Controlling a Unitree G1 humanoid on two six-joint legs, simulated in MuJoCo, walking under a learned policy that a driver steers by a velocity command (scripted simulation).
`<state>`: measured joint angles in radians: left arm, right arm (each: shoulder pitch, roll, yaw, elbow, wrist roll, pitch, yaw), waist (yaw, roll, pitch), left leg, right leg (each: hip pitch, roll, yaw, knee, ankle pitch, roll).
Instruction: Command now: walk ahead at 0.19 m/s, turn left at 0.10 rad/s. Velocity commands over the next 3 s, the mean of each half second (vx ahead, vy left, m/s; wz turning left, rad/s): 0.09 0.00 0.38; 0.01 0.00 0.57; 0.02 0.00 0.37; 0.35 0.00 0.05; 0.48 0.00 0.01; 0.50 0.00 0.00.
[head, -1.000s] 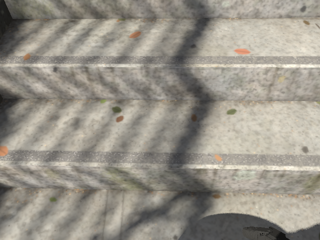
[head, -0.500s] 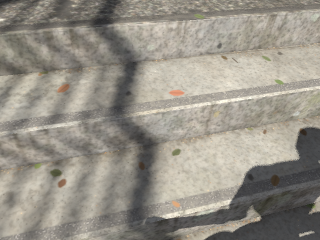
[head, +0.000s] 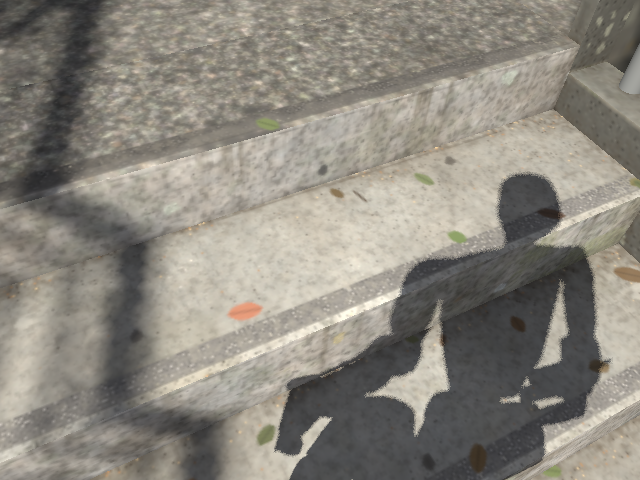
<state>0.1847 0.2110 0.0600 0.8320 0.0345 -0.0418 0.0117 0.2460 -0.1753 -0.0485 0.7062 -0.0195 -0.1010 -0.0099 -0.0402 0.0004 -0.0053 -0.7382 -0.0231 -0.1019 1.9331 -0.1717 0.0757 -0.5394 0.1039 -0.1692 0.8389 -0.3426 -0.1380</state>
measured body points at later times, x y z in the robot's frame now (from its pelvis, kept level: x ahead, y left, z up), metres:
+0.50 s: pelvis +0.17 +0.07 +0.09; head +0.19 +0.07 +0.54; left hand +0.15 +0.33 -0.03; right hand +0.42 -0.07 +0.00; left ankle +0.26 +0.15 -0.52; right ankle +0.08 -0.07 -0.54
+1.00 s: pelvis +0.28 +0.09 +0.20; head +0.29 +0.11 +0.65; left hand +0.32 +0.37 +0.10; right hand +0.52 -0.06 +0.10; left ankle +0.26 +0.15 -0.52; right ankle +0.37 -0.01 -0.44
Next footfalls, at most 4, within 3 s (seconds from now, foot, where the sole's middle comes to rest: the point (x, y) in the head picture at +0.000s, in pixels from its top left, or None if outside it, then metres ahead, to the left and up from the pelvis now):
0.40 left None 0.29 0.17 -0.56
1.10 right None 0.41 0.04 -0.56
1.54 left None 0.31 0.19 -0.55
2.02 right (215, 287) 0.70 0.17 -0.39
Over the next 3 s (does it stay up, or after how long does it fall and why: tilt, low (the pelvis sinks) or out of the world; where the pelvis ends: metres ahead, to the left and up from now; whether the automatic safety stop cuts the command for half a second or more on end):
stays up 1.00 0.47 0.56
